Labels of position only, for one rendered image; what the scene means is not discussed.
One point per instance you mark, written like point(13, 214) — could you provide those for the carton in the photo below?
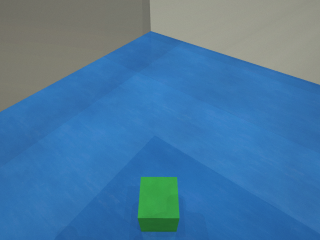
point(158, 208)

